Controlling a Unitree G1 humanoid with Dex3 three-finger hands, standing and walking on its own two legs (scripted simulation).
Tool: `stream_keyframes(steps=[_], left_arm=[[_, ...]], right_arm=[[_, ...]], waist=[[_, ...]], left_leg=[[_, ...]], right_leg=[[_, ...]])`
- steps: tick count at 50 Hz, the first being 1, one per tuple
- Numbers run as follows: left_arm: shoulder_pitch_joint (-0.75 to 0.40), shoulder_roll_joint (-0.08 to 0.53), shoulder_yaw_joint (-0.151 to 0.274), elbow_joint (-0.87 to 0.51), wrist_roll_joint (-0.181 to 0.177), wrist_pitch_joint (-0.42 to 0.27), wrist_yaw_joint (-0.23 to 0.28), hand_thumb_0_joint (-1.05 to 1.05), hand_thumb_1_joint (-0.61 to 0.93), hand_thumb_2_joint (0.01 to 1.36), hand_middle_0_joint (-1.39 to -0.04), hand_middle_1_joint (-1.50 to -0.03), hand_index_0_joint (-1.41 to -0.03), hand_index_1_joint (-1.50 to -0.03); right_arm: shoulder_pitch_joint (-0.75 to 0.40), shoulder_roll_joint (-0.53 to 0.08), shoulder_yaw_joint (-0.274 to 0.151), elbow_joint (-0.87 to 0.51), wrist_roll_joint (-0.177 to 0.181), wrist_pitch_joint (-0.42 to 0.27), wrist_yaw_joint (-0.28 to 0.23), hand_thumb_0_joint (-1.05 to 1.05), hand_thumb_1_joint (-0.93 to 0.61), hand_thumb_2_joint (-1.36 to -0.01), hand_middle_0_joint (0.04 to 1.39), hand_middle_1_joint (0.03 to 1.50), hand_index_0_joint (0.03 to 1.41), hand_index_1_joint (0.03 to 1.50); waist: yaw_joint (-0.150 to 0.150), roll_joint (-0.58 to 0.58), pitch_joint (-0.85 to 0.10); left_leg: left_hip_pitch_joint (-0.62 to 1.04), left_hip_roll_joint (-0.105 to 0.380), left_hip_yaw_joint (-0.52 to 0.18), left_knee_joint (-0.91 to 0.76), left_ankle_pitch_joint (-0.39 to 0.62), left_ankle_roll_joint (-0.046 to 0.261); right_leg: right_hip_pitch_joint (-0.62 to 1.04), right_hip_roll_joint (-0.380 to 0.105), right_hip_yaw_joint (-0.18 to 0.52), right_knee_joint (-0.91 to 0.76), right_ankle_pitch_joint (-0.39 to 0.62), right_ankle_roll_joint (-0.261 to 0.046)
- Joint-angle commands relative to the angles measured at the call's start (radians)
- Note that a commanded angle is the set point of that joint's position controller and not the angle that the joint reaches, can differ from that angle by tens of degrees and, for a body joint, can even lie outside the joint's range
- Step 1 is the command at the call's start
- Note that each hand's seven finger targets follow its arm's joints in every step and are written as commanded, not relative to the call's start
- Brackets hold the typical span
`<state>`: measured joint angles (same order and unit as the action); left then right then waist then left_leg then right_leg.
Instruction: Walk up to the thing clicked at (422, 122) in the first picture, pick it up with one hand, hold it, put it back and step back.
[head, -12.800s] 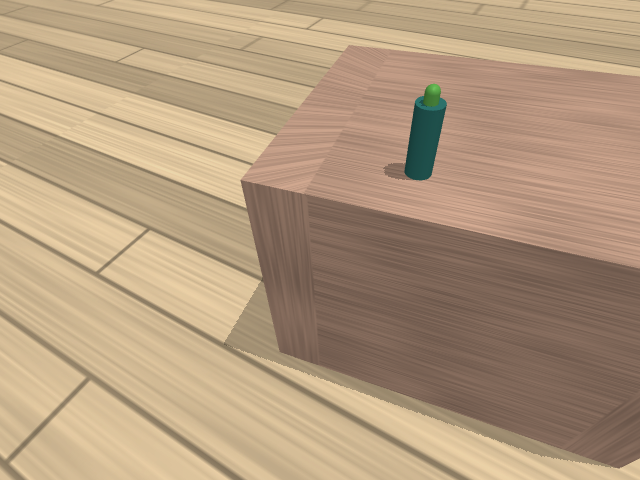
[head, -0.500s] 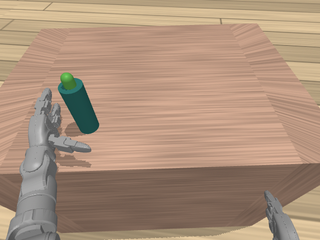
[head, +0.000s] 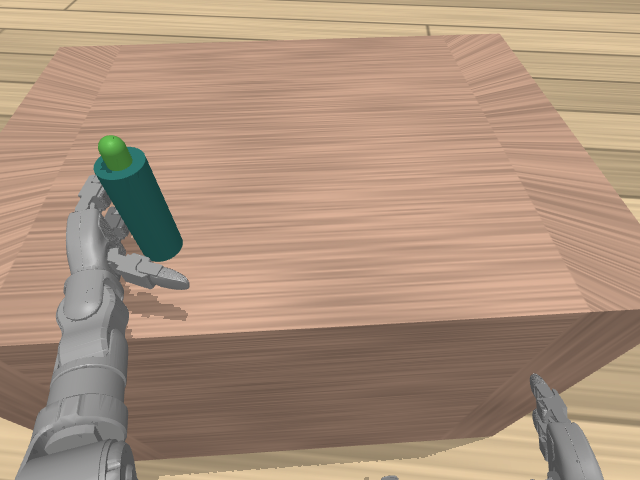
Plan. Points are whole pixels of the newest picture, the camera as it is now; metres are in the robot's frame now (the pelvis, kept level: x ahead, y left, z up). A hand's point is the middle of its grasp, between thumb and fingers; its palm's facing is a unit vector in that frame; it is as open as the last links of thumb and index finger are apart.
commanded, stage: close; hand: left
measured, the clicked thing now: (139, 200) +0.47 +0.20 +0.11
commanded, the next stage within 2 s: settle in 0.50 s
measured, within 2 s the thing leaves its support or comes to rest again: leaves its support in 0.86 s
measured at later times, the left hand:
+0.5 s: hand (150, 222) +0.45 +0.20 +0.09, palm faces +0.13 -0.99 +0.01, open 8.4 cm
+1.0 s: hand (136, 212) +0.45 +0.20 +0.11, palm faces +0.13 -0.99 -0.02, open 7.6 cm
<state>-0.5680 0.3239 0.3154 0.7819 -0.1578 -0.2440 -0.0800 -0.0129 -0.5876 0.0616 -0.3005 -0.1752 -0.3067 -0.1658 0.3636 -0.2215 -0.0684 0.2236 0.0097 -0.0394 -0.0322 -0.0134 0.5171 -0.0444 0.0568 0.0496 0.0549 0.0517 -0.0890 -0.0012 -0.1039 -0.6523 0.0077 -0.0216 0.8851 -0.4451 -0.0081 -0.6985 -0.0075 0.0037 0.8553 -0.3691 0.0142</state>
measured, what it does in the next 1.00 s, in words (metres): stands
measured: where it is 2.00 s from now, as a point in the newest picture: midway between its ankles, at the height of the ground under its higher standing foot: outside the picture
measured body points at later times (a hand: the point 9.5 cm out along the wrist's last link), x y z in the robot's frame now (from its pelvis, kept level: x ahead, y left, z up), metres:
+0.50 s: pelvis +0.00 +0.01 +0.00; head +0.07 +0.02 +0.44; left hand +0.44 +0.25 +0.09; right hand +0.15 -0.25 -0.05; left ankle -0.01 +0.12 -0.69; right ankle +0.03 -0.13 -0.69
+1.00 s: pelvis +0.01 +0.01 +0.00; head +0.06 +0.01 +0.45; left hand +0.44 +0.26 +0.12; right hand +0.16 -0.25 -0.05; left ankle -0.01 +0.12 -0.69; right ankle +0.03 -0.13 -0.69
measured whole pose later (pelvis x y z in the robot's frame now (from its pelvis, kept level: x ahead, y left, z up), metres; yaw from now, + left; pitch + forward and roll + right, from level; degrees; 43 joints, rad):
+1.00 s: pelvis +0.01 +0.01 +0.00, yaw +0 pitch +12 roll -1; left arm -0.61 0.35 0.30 0.76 -0.15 -0.17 -0.08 0.01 -0.13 1.16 -0.86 -1.09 -0.87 -1.09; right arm 0.35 -0.22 -0.06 0.25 0.02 -0.01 -0.03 -0.01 0.52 -0.05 0.06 0.05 0.06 0.05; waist -0.08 0.02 -0.12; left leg -0.65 0.01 -0.02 0.88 -0.45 0.00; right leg -0.69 -0.01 0.00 0.84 -0.37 0.02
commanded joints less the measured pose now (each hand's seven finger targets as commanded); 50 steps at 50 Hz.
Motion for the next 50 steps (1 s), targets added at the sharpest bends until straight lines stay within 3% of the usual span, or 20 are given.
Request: stream_keyframes(steps=[1, 2, 5, 7, 9, 14, 18, 20, 23, 24, 25, 28, 29, 34, 36, 39, 41, 44, 46, 50], left_arm=[[-0.446, 0.252, 0.048, -0.151, 0.003, -0.073, 0.004, 0.000, -0.545, 0.184, -0.566, -0.386, -0.578, -0.377], [-0.458, 0.199, 0.005, -0.145, 0.001, -0.073, -0.005, 0.000, -0.532, 0.216, -0.587, -0.414, -0.598, -0.407], [-0.482, 0.272, 0.045, -0.092, 0.007, -0.075, -0.011, 0.000, -0.453, 0.290, -0.673, -0.502, -0.687, -0.491], [-0.555, 0.233, 0.018, -0.144, -0.001, -0.085, -0.015, 0.000, -0.414, 0.351, -0.731, -0.554, -0.739, -0.550], [-0.503, 0.295, 0.071, -0.056, 0.002, -0.079, -0.005, 0.000, -0.377, 0.407, -0.793, -0.622, -0.803, -0.616], [-0.526, 0.235, 0.025, -0.053, 0.004, -0.087, -0.013, 0.000, -0.232, 0.553, -0.961, -0.788, -0.972, -0.782], [-0.511, 0.230, 0.022, -0.098, 0.004, -0.100, -0.014, 0.000, -0.086, 0.680, -1.095, -0.920, -1.105, -0.915], [-0.469, 0.283, 0.064, -0.101, 0.007, -0.094, 0.000, 0.000, -0.020, 0.741, -1.175, -1.000, -1.186, -0.993], [-0.412, 0.193, 0.014, -0.120, 0.005, -0.086, 0.004, 0.000, 0.106, 0.850, -1.262, -1.097, -1.271, -1.092], [-0.418, 0.228, 0.035, -0.150, 0.003, -0.086, 0.008, 0.000, 0.111, 0.866, -1.273, -1.112, -1.283, -1.107], [-0.415, 0.260, 0.062, -0.179, 0.001, -0.088, 0.016, 0.000, 0.179, 0.922, -1.309, -1.161, -1.319, -1.155], [-0.446, 0.203, 0.023, -0.212, 0.002, -0.091, 0.008, 0.000, 0.242, 1.129, -1.393, -1.319, -1.398, -1.322], [-0.418, 0.223, 0.045, -0.154, 0.003, -0.083, 0.011, 0.000, 0.286, 1.207, -1.426, -1.383, -1.432, -1.386], [-0.491, 0.225, 0.016, -0.235, 0.010, -0.083, 0.003, 0.000, 0.522, 1.333, -1.349, -1.374, -1.340, -1.397], [-0.479, 0.271, 0.044, -0.241, 0.004, -0.071, 0.003, 0.000, 0.568, 1.365, -1.374, -1.404, -1.367, -1.425], [-0.541, 0.279, 0.039, -0.321, -0.004, -0.069, -0.002, 0.000, 0.425, 1.343, -1.407, -1.445, -1.404, -1.464], [-0.516, 0.224, 0.002, -0.280, -0.013, -0.046, -0.007, 0.000, 0.371, 1.338, -1.401, -1.449, -1.400, -1.467], [-0.570, 0.292, 0.036, -0.337, -0.009, -0.035, 0.005, 0.000, 0.350, 1.325, -1.384, -1.424, -1.380, -1.444], [-0.531, 0.261, 0.027, -0.286, -0.018, -0.016, -0.002, 0.000, 0.347, 1.337, -1.374, -1.432, -1.372, -1.452], [-0.524, 0.257, 0.024, -0.262, -0.013, 0.019, 0.004, 0.000, 0.298, 1.320, -1.372, -1.423, -1.370, -1.444]], right_arm=[[-0.021, -0.148, -0.065, -0.177, -0.002, -0.061, -0.007, 0.000, 0.516, -0.046, 0.049, 0.049, 0.049, 0.049], [-0.023, -0.124, -0.050, -0.184, 0.000, -0.062, -0.003, 0.000, 0.521, -0.045, 0.049, 0.049, 0.049, 0.049], [-0.025, -0.175, -0.092, -0.172, -0.003, -0.062, -0.005, 0.000, 0.525, -0.043, 0.049, 0.049, 0.049, 0.049], [-0.026, -0.127, -0.045, -0.186, -0.004, -0.063, 0.002, 0.000, 0.520, -0.046, 0.049, 0.049, 0.048, 0.049], [-0.003, -0.157, -0.075, -0.148, -0.004, -0.062, -0.002, 0.000, 0.521, -0.045, 0.049, 0.049, 0.048, 0.049], [-0.034, -0.139, -0.052, -0.169, -0.006, -0.065, 0.004, 0.000, 0.515, -0.046, 0.049, 0.049, 0.048, 0.049], [-0.016, -0.131, -0.041, -0.160, -0.008, -0.058, 0.010, 0.000, 0.518, -0.046, 0.049, 0.049, 0.048, 0.049], [-0.018, -0.171, -0.081, -0.179, -0.006, -0.053, 0.006, 0.000, 0.515, -0.046, 0.049, 0.049, 0.048, 0.049], [0.010, -0.149, -0.069, -0.166, -0.006, -0.047, 0.011, 0.000, 0.514, -0.047, 0.049, 0.049, 0.048, 0.049], [0.015, -0.155, -0.075, -0.159, -0.003, -0.044, 0.009, 0.000, 0.516, -0.047, 0.049, 0.049, 0.048, 0.049], [-0.003, -0.155, -0.072, -0.166, -0.001, -0.043, 0.010, 0.000, 0.519, -0.046, 0.049, 0.049, 0.048, 0.049], [0.004, -0.109, -0.031, -0.178, -0.003, -0.038, 0.017, 0.000, 0.524, -0.049, 0.048, 0.049, 0.048, 0.049], [0.021, -0.133, -0.059, -0.150, 0.000, -0.033, 0.013, 0.000, 0.528, -0.048, 0.048, 0.049, 0.048, 0.049], [0.030, -0.136, -0.060, -0.169, -0.004, -0.031, 0.012, 0.000, 0.533, -0.056, 0.049, 0.050, 0.049, 0.050], [0.012, -0.156, -0.075, -0.172, 0.002, -0.030, 0.006, 0.000, 0.535, -0.055, 0.049, 0.050, 0.049, 0.050], [0.000, -0.111, -0.036, -0.160, 0.005, -0.026, 0.005, 0.000, 0.532, -0.055, 0.049, 0.050, 0.049, 0.050], [-0.014, -0.142, -0.063, -0.162, 0.006, -0.031, -0.003, 0.000, 0.530, -0.054, 0.049, 0.050, 0.049, 0.050], [-0.006, -0.120, -0.031, -0.152, 0.007, -0.026, -0.005, 0.000, 0.535, -0.054, 0.049, 0.050, 0.049, 0.050], [-0.014, -0.151, -0.072, -0.148, 0.011, -0.024, -0.012, 0.000, 0.533, -0.055, 0.049, 0.050, 0.049, 0.050], [-0.027, -0.137, -0.059, -0.102, 0.016, -0.022, -0.018, 0.000, 0.536, -0.054, 0.049, 0.050, 0.049, 0.050]], waist=[[-0.004, 0.035, -0.365], [-0.016, 0.039, -0.361], [-0.020, 0.036, -0.358], [-0.018, 0.058, -0.386], [-0.020, 0.028, -0.368], [-0.019, 0.045, -0.396], [0.001, 0.079, -0.439], [0.012, 0.046, -0.454], [0.006, 0.054, -0.420], [0.008, 0.064, -0.409], [0.020, 0.069, -0.415], [0.001, 0.066, -0.408], [0.001, 0.044, -0.368], [-0.010, 0.073, -0.408], [0.004, 0.091, -0.434], [0.022, 0.092, -0.453], [0.009, 0.088, -0.426], [0.025, 0.120, -0.457], [0.009, 0.077, -0.444], [0.010, 0.060, -0.400]], left_leg=[[0.130, -0.010, 0.012, -0.101, 0.301, 0.013], [0.142, -0.007, 0.012, -0.104, 0.300, 0.012], [0.155, -0.001, 0.005, -0.101, 0.314, 0.009], [0.146, -0.007, 0.010, -0.099, 0.284, 0.010], [0.100, -0.011, 0.014, -0.095, 0.251, 0.018], [0.107, -0.006, 0.009, -0.090, 0.291, 0.013], [0.144, 0.001, 0.001, -0.074, 0.372, 0.004], [0.134, -0.002, 0.003, -0.081, 0.360, 0.006], [0.155, 0.010, -0.010, -0.087, 0.397, -0.004], [0.146, 0.006, -0.003, -0.079, 0.393, -0.001], [0.144, 0.007, -0.004, -0.083, 0.402, -0.003], [0.146, 0.008, -0.003, -0.078, 0.406, 0.000], [0.126, 0.006, -0.001, -0.081, 0.382, 0.003], [0.154, -0.003, 0.008, -0.087, 0.334, 0.007], [0.184, 0.000, 0.003, -0.087, 0.366, 0.001], [0.164, -0.009, 0.010, -0.088, 0.369, 0.006], [0.195, 0.002, 0.000, -0.101, 0.387, 0.000], [0.220, 0.003, -0.003, -0.098, 0.433, -0.005], [0.212, 0.001, -0.002, -0.103, 0.422, 0.001], [0.205, -0.005, 0.009, -0.125, 0.378, 0.008]], right_leg=[[0.211, 0.006, -0.006, -0.087, 0.282, -0.027], [0.203, 0.008, -0.010, -0.085, 0.276, -0.028], [0.165, 0.014, -0.017, -0.084, 0.268, -0.030], [0.181, 0.010, -0.014, -0.085, 0.254, -0.029], [0.195, 0.009, -0.008, -0.088, 0.241, -0.025], [0.182, 0.012, -0.016, -0.073, 0.267, -0.030], [0.175, 0.016, -0.025, -0.055, 0.302, -0.036], [0.211, 0.016, -0.024, -0.056, 0.304, -0.034], [0.164, 0.024, -0.037, -0.051, 0.296, -0.038], [0.173, 0.020, -0.031, -0.055, 0.303, -0.036], [0.183, 0.020, -0.031, -0.048, 0.306, -0.038], [0.174, 0.019, -0.030, -0.045, 0.313, -0.037], [0.160, 0.020, -0.028, -0.048, 0.298, -0.035], [0.163, 0.014, -0.020, -0.058, 0.277, -0.033], [0.172, 0.015, -0.025, -0.061, 0.288, -0.034], [0.239, 0.008, -0.016, -0.061, 0.319, -0.029], [0.199, 0.014, -0.025, -0.062, 0.305, -0.035], [0.225, 0.012, -0.026, -0.064, 0.329, -0.036], [0.242, 0.010, -0.022, -0.074, 0.343, -0.032], [0.250, 0.008, -0.017, -0.101, 0.326, -0.026]])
